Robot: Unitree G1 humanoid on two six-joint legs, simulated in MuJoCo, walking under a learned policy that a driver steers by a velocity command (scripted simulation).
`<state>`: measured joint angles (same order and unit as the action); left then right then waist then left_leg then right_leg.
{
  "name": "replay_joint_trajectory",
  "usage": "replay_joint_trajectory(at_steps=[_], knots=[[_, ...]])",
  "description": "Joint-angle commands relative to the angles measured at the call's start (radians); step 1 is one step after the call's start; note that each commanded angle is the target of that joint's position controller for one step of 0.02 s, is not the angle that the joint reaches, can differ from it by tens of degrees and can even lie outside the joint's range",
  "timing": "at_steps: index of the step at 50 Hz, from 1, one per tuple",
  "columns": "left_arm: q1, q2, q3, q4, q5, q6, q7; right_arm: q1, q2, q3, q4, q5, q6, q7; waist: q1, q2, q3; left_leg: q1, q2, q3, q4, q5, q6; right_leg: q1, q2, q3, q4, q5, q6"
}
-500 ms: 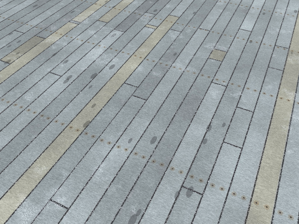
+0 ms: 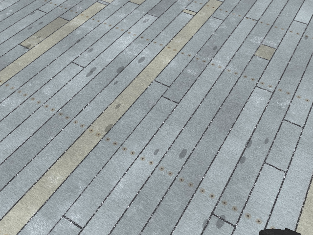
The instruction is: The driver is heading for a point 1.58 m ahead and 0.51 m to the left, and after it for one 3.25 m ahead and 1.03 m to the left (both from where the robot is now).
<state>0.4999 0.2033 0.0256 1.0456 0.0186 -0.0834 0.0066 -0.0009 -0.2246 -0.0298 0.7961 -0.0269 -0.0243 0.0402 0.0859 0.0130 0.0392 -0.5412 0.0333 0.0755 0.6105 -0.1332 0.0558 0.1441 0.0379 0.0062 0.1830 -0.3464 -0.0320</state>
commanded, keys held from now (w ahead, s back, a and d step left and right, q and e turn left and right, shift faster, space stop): w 0.32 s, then no key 0.18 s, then q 0.50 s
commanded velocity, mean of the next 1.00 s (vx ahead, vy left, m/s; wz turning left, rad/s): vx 0.26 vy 0.00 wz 0.17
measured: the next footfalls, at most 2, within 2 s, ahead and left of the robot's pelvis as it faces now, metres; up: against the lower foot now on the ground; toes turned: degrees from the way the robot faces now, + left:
left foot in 0.04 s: +0.19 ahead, +0.10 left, +0.00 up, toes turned +4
right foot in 0.56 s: +0.46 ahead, -0.05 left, +0.00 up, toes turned -2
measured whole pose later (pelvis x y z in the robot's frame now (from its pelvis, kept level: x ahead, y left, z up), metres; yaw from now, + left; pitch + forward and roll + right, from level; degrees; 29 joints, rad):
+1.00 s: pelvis +0.33 +0.03 +0.00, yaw +14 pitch +0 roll -1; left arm 0.18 0.24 0.05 0.92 0.03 0.00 0.04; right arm 0.21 -0.21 -0.07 0.87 -0.02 0.07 0.01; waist 0.00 -0.01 0.03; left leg -0.35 0.04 0.07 0.75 -0.41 0.03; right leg -0.32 -0.07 -0.28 0.49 -0.16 -0.06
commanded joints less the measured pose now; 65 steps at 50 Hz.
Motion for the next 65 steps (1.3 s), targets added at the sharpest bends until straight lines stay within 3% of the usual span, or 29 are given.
replay_joint_trajectory(at_steps=[1,2,3,4,5,6,9,16,20,23,26,27,28,29,30,31,33,34,37,42,50,51,52,53,54,56,58,61,65], knots=[[-0.027,0.184,0.036,-0.022,-0.004,-0.006,0.005,0.115,-0.106,-0.038,-0.014,-0.001,-0.021,-0.021,-0.134,-0.092,-0.002,0.268,-0.070,0.038,-0.074,-0.014,0.052,-0.132,-0.239,0.053,0.208,0.878,-0.112],[-0.031,0.180,0.034,-0.021,-0.004,-0.004,0.004,0.282,-0.133,-0.054,0.046,-0.008,-0.030,-0.033,-0.199,-0.057,-0.094,0.477,-0.078,0.036,-0.108,-0.017,0.075,-0.200,-0.192,0.012,0.411,0.868,-0.092],[-0.024,0.138,0.022,-0.045,-0.005,-0.002,0.003,0.460,-0.208,-0.075,0.079,-0.031,-0.040,-0.045,-0.255,0.038,-0.209,0.713,0.140,-0.211,-0.149,-0.213,0.120,-0.396,-0.138,-0.024,0.717,0.542,-0.074],[0.081,0.031,0.006,-0.058,-0.027,-0.001,-0.004,0.495,-0.295,-0.090,0.090,-0.033,-0.038,-0.039,-0.191,0.270,-0.309,0.870,0.392,-0.732,-0.326,-0.370,0.233,-0.688,0.049,-0.031,1.047,-0.157,-0.039],[0.007,0.126,0.030,-0.057,-0.002,0.002,-0.003,0.400,-0.238,-0.081,0.083,0.005,-0.029,-0.031,-0.166,0.126,-0.205,0.747,0.350,-0.773,-0.398,-0.445,0.217,-0.765,-0.007,0.080,1.123,-0.116,-0.064],[-0.071,0.138,0.038,-0.079,0.000,-0.001,-0.011,0.287,-0.171,-0.064,0.064,0.013,-0.032,-0.028,-0.123,0.066,-0.071,0.604,0.319,-0.603,-0.400,-0.406,0.195,-0.781,-0.062,0.065,1.102,-0.007,-0.073],[-0.105,0.085,0.030,-0.077,0.016,0.014,-0.024,0.235,-0.075,-0.036,0.087,0.011,-0.057,-0.028,-0.058,0.051,-0.008,0.390,0.196,-0.333,-0.455,-0.079,0.142,-0.655,-0.131,0.045,0.975,0.090,-0.056],[-0.335,0.067,0.027,-0.148,0.019,0.045,-0.043,0.408,-0.084,-0.030,0.169,0.018,-0.079,-0.034,-0.082,0.029,0.056,0.432,0.155,-0.190,-0.519,0.127,0.153,-0.823,-0.157,-0.021,0.771,0.253,0.002],[-0.435,0.021,0.003,-0.171,0.006,0.034,-0.036,0.456,-0.070,-0.014,0.200,0.017,-0.078,-0.041,-0.102,0.040,0.050,0.431,0.105,-0.057,-0.419,0.627,0.101,-0.691,-0.088,-0.095,0.521,0.355,0.009],[-0.453,0.030,-0.002,-0.166,0.001,0.030,-0.022,0.493,-0.069,-0.007,0.227,0.011,-0.069,-0.052,-0.118,0.075,0.020,0.505,0.112,-0.054,-0.350,0.710,0.085,-0.624,-0.047,-0.102,0.441,0.381,-0.011],[-0.348,0.075,0.013,-0.125,0.008,0.014,-0.004,0.465,-0.073,-0.007,0.234,0.005,-0.061,-0.064,-0.074,0.088,-0.009,0.564,0.132,-0.099,-0.202,0.799,0.079,-0.502,-0.011,-0.075,0.353,0.301,-0.051],[-0.257,0.089,0.021,-0.095,0.014,-0.001,0.003,0.449,-0.080,-0.008,0.237,0.013,-0.058,-0.064,-0.026,0.061,-0.036,0.565,0.110,-0.101,-0.081,0.760,0.063,-0.404,-0.008,-0.069,0.241,0.382,-0.065],[-0.159,0.137,0.033,-0.069,0.028,-0.019,0.011,0.455,-0.077,-0.007,0.225,0.027,-0.061,-0.065,-0.001,0.009,-0.107,0.460,0.074,-0.094,0.074,0.564,0.038,-0.206,-0.108,-0.001,0.229,0.728,-0.082],[-0.068,0.219,0.051,-0.067,0.044,-0.021,0.015,0.547,-0.005,0.009,0.200,0.060,-0.058,-0.070,-0.024,-0.152,-0.278,0.242,-0.023,-0.044,0.379,-0.053,0.008,0.095,-0.410,0.236,0.353,1.298,-0.205],[-0.091,0.194,0.051,-0.087,-0.008,-0.001,0.006,0.603,-0.019,-0.003,0.224,0.079,-0.036,-0.080,-0.031,-0.185,-0.435,0.152,-0.119,-0.082,0.593,-0.538,-0.002,0.159,-0.518,0.371,0.351,1.437,-0.332],[-0.170,0.168,0.047,-0.118,-0.027,0.014,0.004,0.541,-0.077,-0.025,0.221,0.042,-0.017,-0.083,-0.050,-0.081,-0.350,0.113,-0.079,-0.123,0.649,-0.497,-0.009,0.022,-0.475,0.298,0.281,1.225,-0.321],[-0.301,0.085,0.023,-0.143,-0.018,0.027,0.023,0.420,-0.050,-0.035,0.192,0.000,0.004,-0.068,-0.090,-0.055,-0.114,0.082,-0.018,-0.115,0.601,-0.384,-0.023,-0.253,-0.377,0.159,0.151,0.827,-0.243],[-0.314,0.073,0.020,-0.142,-0.015,0.032,0.036,0.407,-0.042,-0.040,0.182,-0.009,0.019,-0.060,-0.111,-0.077,-0.069,0.111,-0.001,-0.110,0.566,-0.338,-0.035,-0.348,-0.338,0.100,0.109,0.716,-0.215],[-0.317,0.091,0.027,-0.153,0.002,0.034,0.043,0.441,-0.011,-0.046,0.181,-0.006,0.057,-0.055,-0.138,-0.078,-0.088,0.164,-0.018,-0.071,0.572,-0.287,-0.056,-0.448,-0.316,0.018,0.078,0.584,-0.220],[-0.325,0.122,0.038,-0.165,0.009,0.046,0.044,0.323,-0.027,-0.049,0.110,-0.009,0.092,-0.048,-0.120,-0.130,-0.076,0.117,0.016,-0.046,0.372,-0.240,-0.057,-0.449,-0.326,-0.022,0.035,0.216,-0.209],[-0.320,0.198,0.068,-0.178,0.008,0.090,0.034,0.294,-0.051,-0.052,0.029,0.007,0.088,-0.024,-0.108,-0.109,-0.095,0.292,-0.015,0.026,0.028,-0.255,0.001,-0.432,-0.382,-0.076,0.131,0.062,-0.134],[-0.305,0.196,0.072,-0.173,0.010,0.098,0.032,0.329,-0.061,-0.055,0.035,0.006,0.080,-0.024,-0.123,-0.063,-0.083,0.363,-0.022,0.000,-0.096,-0.191,0.019,-0.479,-0.363,-0.114,0.202,0.056,-0.081],[-0.260,0.162,0.071,-0.164,0.012,0.111,0.023,0.340,-0.107,-0.064,0.030,0.000,0.065,-0.030,-0.121,0.099,-0.044,0.379,0.075,-0.186,-0.315,-0.201,0.049,-0.545,-0.283,-0.195,0.389,-0.031,-0.005],[-0.283,0.085,0.052,-0.231,-0.003,0.117,0.026,0.319,-0.260,-0.096,-0.010,0.004,0.061,-0.041,-0.109,0.354,0.015,0.374,0.352,-0.624,-0.426,-0.106,0.164,-0.802,-0.077,-0.235,0.591,-0.279,0.081],[-0.396,0.120,0.055,-0.250,0.010,0.126,0.033,0.370,-0.254,-0.103,0.016,-0.010,0.060,-0.059,-0.156,0.195,0.058,0.280,0.347,-0.563,-0.412,0.043,0.229,-0.773,-0.076,-0.070,0.775,-0.238,0.077],[-0.351,0.110,0.055,-0.237,-0.011,0.120,0.023,0.259,-0.188,-0.085,0.000,0.002,0.058,-0.071,-0.073,0.107,0.038,0.271,0.207,-0.382,-0.360,0.047,0.176,-0.746,-0.079,-0.004,0.827,-0.064,0.064],[-0.311,0.141,0.065,-0.214,0.017,0.109,0.015,0.188,-0.155,-0.075,-0.039,0.013,0.053,-0.064,-0.059,0.115,-0.035,0.359,0.146,-0.323,-0.318,0.216,0.163,-0.748,-0.059,-0.007,0.880,0.008,0.053],[-0.320,0.125,0.063,-0.231,0.006,0.112,0.013,0.250,-0.158,-0.077,-0.036,0.022,0.042,-0.054,-0.079,0.064,-0.093,0.454,0.150,-0.340,-0.280,0.349,0.180,-0.756,-0.055,0.009,0.885,0.003,0.068],[-0.369,0.124,0.055,-0.268,-0.002,0.121,0.023,0.308,-0.181,-0.085,-0.031,0.015,0.045,-0.060,-0.119,0.107,-0.076,0.506,0.157,-0.412,-0.271,0.297,0.197,-0.764,-0.049,0.023,0.751,-0.034,0.080]])
Keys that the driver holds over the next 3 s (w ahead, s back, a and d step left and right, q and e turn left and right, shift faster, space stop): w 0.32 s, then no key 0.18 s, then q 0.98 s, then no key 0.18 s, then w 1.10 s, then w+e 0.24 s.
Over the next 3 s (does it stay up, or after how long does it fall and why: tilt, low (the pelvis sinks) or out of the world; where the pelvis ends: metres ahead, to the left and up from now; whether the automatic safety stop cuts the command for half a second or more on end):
stays up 0.78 0.36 -0.01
